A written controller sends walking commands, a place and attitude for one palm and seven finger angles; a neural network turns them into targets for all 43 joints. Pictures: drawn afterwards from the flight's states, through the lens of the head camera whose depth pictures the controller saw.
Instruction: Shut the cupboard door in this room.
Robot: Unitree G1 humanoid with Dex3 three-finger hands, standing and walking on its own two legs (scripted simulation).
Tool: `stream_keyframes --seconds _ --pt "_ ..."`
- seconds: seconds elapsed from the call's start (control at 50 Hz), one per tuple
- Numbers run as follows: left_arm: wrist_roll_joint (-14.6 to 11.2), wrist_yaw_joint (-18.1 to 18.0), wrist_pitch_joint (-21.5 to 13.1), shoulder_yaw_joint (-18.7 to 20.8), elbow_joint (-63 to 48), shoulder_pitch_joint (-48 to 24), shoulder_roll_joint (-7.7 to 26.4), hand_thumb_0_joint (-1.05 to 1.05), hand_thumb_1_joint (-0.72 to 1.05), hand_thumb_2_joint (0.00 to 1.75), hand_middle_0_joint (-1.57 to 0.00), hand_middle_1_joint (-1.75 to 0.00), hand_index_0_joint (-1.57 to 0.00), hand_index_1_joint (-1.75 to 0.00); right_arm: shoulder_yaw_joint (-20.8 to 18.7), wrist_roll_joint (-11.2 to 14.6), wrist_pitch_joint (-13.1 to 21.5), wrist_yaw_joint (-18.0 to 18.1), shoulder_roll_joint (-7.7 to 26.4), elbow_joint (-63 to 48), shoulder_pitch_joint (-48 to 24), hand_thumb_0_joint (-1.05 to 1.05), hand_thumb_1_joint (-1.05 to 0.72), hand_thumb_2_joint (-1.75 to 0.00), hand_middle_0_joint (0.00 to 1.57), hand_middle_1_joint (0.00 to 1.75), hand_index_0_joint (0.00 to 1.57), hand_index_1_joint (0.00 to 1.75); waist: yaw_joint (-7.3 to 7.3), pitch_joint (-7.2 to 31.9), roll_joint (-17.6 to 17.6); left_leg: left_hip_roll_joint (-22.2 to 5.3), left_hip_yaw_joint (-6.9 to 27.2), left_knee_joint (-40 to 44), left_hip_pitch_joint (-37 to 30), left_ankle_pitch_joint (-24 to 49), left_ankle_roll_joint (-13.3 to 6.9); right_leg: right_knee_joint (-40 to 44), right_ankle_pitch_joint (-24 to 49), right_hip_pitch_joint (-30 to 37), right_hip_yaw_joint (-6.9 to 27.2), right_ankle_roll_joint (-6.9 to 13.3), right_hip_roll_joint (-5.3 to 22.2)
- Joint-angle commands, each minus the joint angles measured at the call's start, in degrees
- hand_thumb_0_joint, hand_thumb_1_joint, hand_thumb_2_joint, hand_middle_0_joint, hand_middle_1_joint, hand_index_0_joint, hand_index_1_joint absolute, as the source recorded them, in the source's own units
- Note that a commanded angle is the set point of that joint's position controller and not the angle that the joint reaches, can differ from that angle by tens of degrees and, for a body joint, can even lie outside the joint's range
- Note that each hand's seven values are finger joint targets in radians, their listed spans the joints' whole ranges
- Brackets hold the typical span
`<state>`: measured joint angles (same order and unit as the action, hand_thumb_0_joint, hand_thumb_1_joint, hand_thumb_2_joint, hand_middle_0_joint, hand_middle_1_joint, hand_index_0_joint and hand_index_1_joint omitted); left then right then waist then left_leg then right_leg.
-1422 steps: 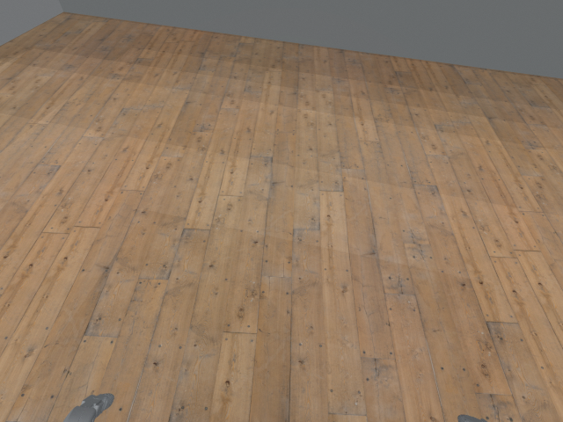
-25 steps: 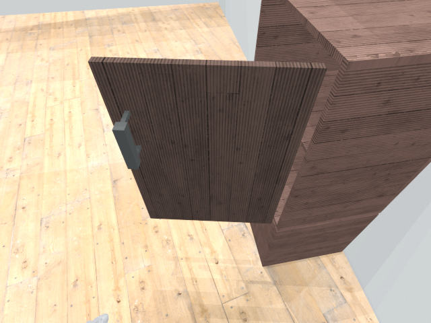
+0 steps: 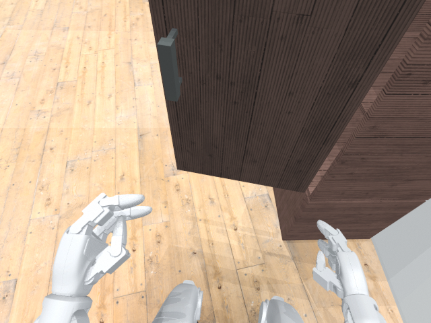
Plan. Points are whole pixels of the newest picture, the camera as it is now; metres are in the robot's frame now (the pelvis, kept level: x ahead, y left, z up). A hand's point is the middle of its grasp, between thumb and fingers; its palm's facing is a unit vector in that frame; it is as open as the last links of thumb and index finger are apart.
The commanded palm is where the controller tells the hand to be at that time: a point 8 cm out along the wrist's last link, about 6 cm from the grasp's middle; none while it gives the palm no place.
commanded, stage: raise the hand and make a fist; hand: left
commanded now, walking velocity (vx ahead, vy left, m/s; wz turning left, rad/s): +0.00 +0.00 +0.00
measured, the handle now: (173, 65) +0.54 +0.17 +0.16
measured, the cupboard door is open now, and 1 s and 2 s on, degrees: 77 77 77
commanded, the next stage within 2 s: bring the fist close to the handle in 1.32 s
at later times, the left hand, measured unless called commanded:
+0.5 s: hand (142, 226) +0.24 +0.15 +0.10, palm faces -0.15 -0.99 -0.05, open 3.3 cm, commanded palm +0.22 +0.22 +0.12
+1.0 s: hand (111, 169) +0.28 +0.19 +0.18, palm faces +0.03 -1.00 -0.08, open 3.1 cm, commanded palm +0.25 +0.23 +0.16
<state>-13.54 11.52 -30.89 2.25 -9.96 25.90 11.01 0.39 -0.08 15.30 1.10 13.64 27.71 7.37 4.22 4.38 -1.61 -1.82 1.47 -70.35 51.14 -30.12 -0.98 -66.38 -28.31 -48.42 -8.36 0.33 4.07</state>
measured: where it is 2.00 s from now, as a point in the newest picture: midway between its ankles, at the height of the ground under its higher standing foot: outside the picture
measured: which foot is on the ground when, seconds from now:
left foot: down 0.00-1.00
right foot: down 0.00-1.00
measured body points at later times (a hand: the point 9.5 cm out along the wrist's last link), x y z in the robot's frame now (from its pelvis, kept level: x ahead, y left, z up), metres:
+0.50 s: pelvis +0.02 +0.00 +0.03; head +0.07 +0.01 +0.48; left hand +0.24 +0.20 +0.11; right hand +0.19 -0.25 -0.03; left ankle +0.05 +0.11 -0.64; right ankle +0.05 -0.12 -0.64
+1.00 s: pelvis +0.05 -0.01 +0.06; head +0.07 -0.03 +0.51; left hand +0.27 +0.24 +0.18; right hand +0.22 -0.24 -0.01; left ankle +0.05 +0.11 -0.64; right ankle +0.05 -0.13 -0.64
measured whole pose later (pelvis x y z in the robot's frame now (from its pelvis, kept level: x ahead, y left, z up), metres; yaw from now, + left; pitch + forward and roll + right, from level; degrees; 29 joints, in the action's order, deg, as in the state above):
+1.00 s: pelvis +0.05 -0.01 +0.06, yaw +0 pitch +5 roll -1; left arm -18.8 15.2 -12.5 13.5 -8.3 18.0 15.3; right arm 2.7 2.4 13.5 3.7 14.2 31.2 15.9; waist 1.9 3.5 -3.0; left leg -1.7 -0.3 -47.6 28.2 -24.5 0.1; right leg -45.7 -23.4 -27.3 -6.7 0.6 2.3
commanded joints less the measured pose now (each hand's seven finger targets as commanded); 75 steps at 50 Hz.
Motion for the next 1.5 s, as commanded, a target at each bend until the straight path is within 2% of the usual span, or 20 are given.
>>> stream_keyframes --seconds 0.0,0.08,0.14,0.2,0.26,0.34,0.44,0.5,0.56,0.64,0.74,0.84,0.9,0.98,1.06,1.14,1.22,1.32,1.38,1.48 --pt "2.46 3.79 8.11 -2.56 -5.83 -4.79 4.68 0.00 0.90 0.90 -0.75 -0.90 -0.75 -0.90 -3.03 2.07 1.23 2.22 8.20 -7.87 4.24 0.00 -0.90 -0.90 0.20 0.30 0.20 0.30 -7.05 8.03 3.42 1.28 3.58 17.70 -5.63 -4.69 -0.38 15.34 -5.55 4.06 6.18 0.62 -4.18" --pt "1.13 2.16 21.48 5.43 -8.78 0.71 8.34 0.00 0.90 0.90 -0.82 -0.98 -0.82 -0.98 -2.33 3.33 -2.42 2.65 6.56 -12.57 0.76 0.00 -0.90 -0.90 0.20 0.30 0.20 0.30 -0.66 12.97 2.50 2.48 2.09 23.81 -9.71 -1.75 0.13 17.30 -4.47 13.74 5.27 0.62 -3.48" --pt "-2.31 -3.87 20.62 11.62 -16.53 0.38 8.72 0.00 0.90 0.90 -0.88 -1.04 -0.88 -1.04 -1.52 2.38 -2.64 3.30 4.61 -12.33 0.00 0.00 -0.90 -0.90 0.20 0.30 0.20 0.30 1.07 15.47 2.25 2.27 1.56 23.83 -12.94 6.98 0.42 17.03 2.77 18.51 3.92 1.04 -4.24" --pt "-2.04 -7.09 12.35 9.53 -19.74 -1.75 6.60 0.00 0.90 0.90 -0.93 -1.10 -0.93 -1.10 -1.26 1.31 -0.88 2.83 4.34 -10.08 3.43 0.00 -0.90 -0.90 0.20 0.30 0.20 0.30 -1.03 12.96 1.76 1.50 1.31 23.02 -14.77 13.45 0.79 15.58 9.43 15.86 2.79 1.29 -4.65" --pt "0.10 -5.16 5.48 2.68 -17.31 -4.75 3.97 0.00 0.90 0.90 -0.99 -1.16 -0.99 -1.16 -1.38 0.64 1.06 1.93 5.89 -7.79 4.62 0.00 -0.90 -0.90 0.20 0.30 0.20 0.30 -4.75 7.77 -0.12 1.12 1.81 21.55 -13.82 11.19 0.62 14.95 6.80 9.56 2.89 1.24 -4.63" --pt "0.49 1.44 7.39 -1.57 -10.75 -1.50 3.50 0.00 0.90 0.90 -1.06 -1.24 -1.06 -1.24 -2.21 1.77 2.51 1.95 7.94 -7.59 5.96 0.00 -0.90 -0.90 0.20 0.30 0.20 0.30 -6.44 5.18 -0.53 1.34 2.20 22.67 -13.04 4.64 0.14 18.18 2.03 9.33 4.34 1.10 -4.16" --pt "-0.76 0.96 13.76 12.43 -15.23 -1.39 14.44 0.00 0.90 0.90 -1.15 -1.34 -1.15 -1.34 -2.96 2.42 1.15 3.33 7.35 -9.10 4.91 0.00 -0.90 -0.90 0.20 0.30 0.20 0.30 -1.58 12.27 -0.58 2.03 0.93 24.99 -16.20 9.96 0.03 20.16 5.40 18.91 5.31 1.18 -3.78" --pt "-3.86 -1.93 12.80 13.52 -19.60 -2.99 10.85 0.00 0.90 0.90 -1.21 -1.40 -1.21 -1.40 -2.06 2.35 0.29 3.53 5.63 -9.55 4.78 0.00 -0.90 -0.90 0.20 0.30 0.20 0.30 -0.99 12.59 -1.56 1.91 0.56 26.14 -19.58 16.13 0.58 19.67 13.34 22.03 3.91 1.25 -4.28" --pt "-4.22 -2.64 11.04 11.66 -18.48 -3.87 8.86 0.00 0.90 0.90 -1.26 -1.46 -1.26 -1.46 -1.60 1.98 0.37 2.98 5.78 -8.33 5.72 0.00 -0.90 -0.90 0.20 0.30 0.20 0.30 -2.34 11.11 -3.39 1.81 0.27 25.39 -21.45 21.86 0.79 19.48 19.98 22.03 3.58 1.22 -4.71" --pt "-2.27 2.28 13.93 3.89 -9.64 -5.69 5.42 0.00 0.90 0.90 -1.30 -1.50 -1.30 -1.50 -1.31 2.35 0.40 2.43 7.39 -7.03 6.43 0.00 -0.90 -0.90 0.20 0.30 0.20 0.30 -5.82 3.02 -0.98 1.38 0.33 25.90 -20.48 18.51 0.27 22.49 17.97 18.49 3.95 0.72 -4.68" --pt "-3.01 6.11 18.96 11.46 -9.40 -9.35 13.85 0.00 0.90 0.90 -1.30 -1.50 -1.30 -1.50 -1.31 2.78 0.46 3.50 8.18 -7.59 5.53 0.00 -0.90 -0.90 0.20 0.30 0.20 0.30 -3.81 7.44 1.27 1.94 -0.15 27.26 -21.91 17.33 -0.14 25.73 16.73 24.11 6.04 0.57 -3.81" --pt "-6.50 2.76 15.31 19.18 -15.80 -12.72 16.00 0.00 0.90 0.90 -1.30 -1.50 -1.30 -1.50 -0.39 2.26 0.88 3.71 6.26 -7.19 4.22 0.00 -0.90 -0.90 0.20 0.30 0.20 0.30 -1.13 13.49 -0.53 2.07 -0.24 28.93 -26.24 24.15 0.43 24.87 24.36 30.44 5.02 0.78 -4.00" --pt "-6.41 2.86 14.29 14.90 -11.69 -13.55 11.38 0.00 0.90 0.90 -1.30 -1.50 -1.30 -1.50 -0.14 2.58 1.42 3.26 6.45 -5.63 4.55 0.00 -0.90 -0.90 0.20 0.30 0.20 0.30 -2.88 8.54 -0.87 1.93 -0.36 29.92 -26.75 23.65 0.60 25.55 24.40 27.49 4.23 0.59 -4.30" --pt "-5.61 7.37 18.67 8.46 -2.18 -10.31 7.35 0.00 0.90 0.90 -1.30 -1.50 -1.30 -1.50 -0.78 3.08 1.79 3.18 7.80 -4.92 4.99 0.00 -0.90 -0.90 0.20 0.30 0.20 0.30 -4.09 3.27 2.57 2.10 -0.78 30.25 -24.18 19.77 0.22 28.54 21.08 26.03 5.64 -0.07 -3.36" --pt "-5.26 8.53 20.67 12.34 -5.52 -11.07 12.17 0.00 0.90 0.90 -1.30 -1.50 -1.30 -1.50 -1.27 2.97 1.90 3.59 8.03 -6.35 4.18 0.00 -0.90 -0.90 0.20 0.30 0.20 0.30 -2.59 7.69 4.33 2.50 -1.10 30.25 -24.46 20.07 -0.16 29.79 19.52 29.48 7.98 -0.35 -2.18" --pt "-5.64 3.61 14.97 19.52 -14.69 -14.48 17.16 0.00 0.90 0.90 -1.30 -1.50 -1.30 -1.50 -0.97 1.99 2.19 3.48 6.85 -6.10 3.84 0.00 -0.90 -0.90 0.20 0.30 0.20 0.30 -1.02 12.29 0.82 2.30 -0.83 31.01 -27.34 24.52 0.22 27.06 24.47 32.22 6.17 0.35 -3.29" --pt "-5.15 1.63 11.21 14.52 -11.30 -13.27 10.73 0.00 0.90 0.90 -1.30 -1.50 -1.30 -1.50 -0.71 2.20 2.61 2.67 6.50 -4.27 4.18 0.00 -0.90 -0.90 0.20 0.30 0.20 0.30 -2.79 7.18 -3.22 2.18 -1.09 31.52 -27.85 21.92 0.72 26.75 21.50 27.05 4.60 0.64 -4.07" --pt "-4.30 6.62 17.18 8.50 -2.51 -10.92 8.32 0.00 0.90 0.90 -1.30 -1.50 -1.30 -1.50 -1.16 3.02 2.21 2.99 8.10 -4.57 4.45 0.00 -0.90 -0.90 0.20 0.30 0.20 0.30 -4.02 1.72 0.15 2.24 -1.14 32.01 -24.41 14.84 0.24 30.24 13.65 24.65 6.07 0.12 -3.41" --pt "-4.43 7.68 19.39 10.92 -4.96 -12.47 11.38 0.00 0.90 0.90 -1.30 -1.50 -1.30 -1.50 -1.25 3.11 2.11 3.59 8.24 -5.93 3.72 0.00 -0.90 -0.90 0.20 0.30 0.20 0.30 -3.41 4.10 3.02 2.34 -0.97 31.92 -24.60 14.28 -0.13 31.46 10.69 26.16 7.39 -0.18 -2.88" --pt "-5.11 2.67 13.95 16.26 -10.15 -26.59 14.26 0.00 0.90 0.90 -1.30 -1.50 -1.30 -1.50 -0.46 2.15 2.71 4.19 7.19 -3.90 3.26 0.00 -0.90 -0.90 0.20 0.30 0.20 0.30 -3.87 7.84 0.27 2.03 0.03 32.24 -27.59 16.19 0.24 28.95 12.72 26.19 5.60 0.25 -3.83"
